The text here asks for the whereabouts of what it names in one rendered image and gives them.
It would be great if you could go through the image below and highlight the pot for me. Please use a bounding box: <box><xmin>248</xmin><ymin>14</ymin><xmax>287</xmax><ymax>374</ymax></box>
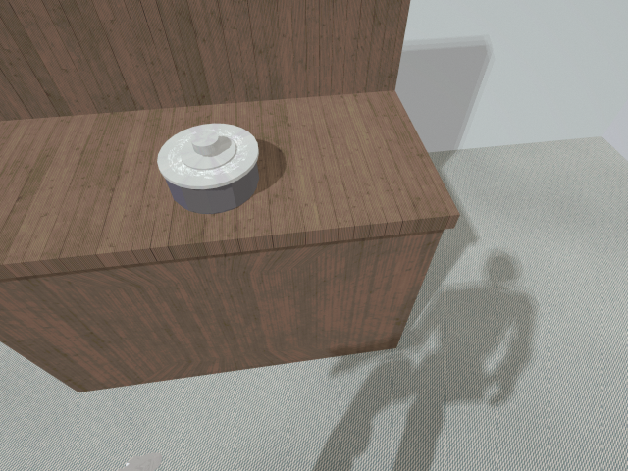
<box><xmin>165</xmin><ymin>162</ymin><xmax>259</xmax><ymax>214</ymax></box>

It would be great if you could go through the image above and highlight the table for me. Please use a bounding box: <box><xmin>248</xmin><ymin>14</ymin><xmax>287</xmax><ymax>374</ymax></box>
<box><xmin>0</xmin><ymin>0</ymin><xmax>460</xmax><ymax>393</ymax></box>

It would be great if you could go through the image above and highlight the knob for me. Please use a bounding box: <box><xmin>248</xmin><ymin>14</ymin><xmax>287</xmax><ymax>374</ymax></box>
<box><xmin>191</xmin><ymin>131</ymin><xmax>221</xmax><ymax>155</ymax></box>

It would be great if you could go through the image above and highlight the lid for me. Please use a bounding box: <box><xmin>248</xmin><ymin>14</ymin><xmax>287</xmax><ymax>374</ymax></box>
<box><xmin>157</xmin><ymin>124</ymin><xmax>259</xmax><ymax>189</ymax></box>

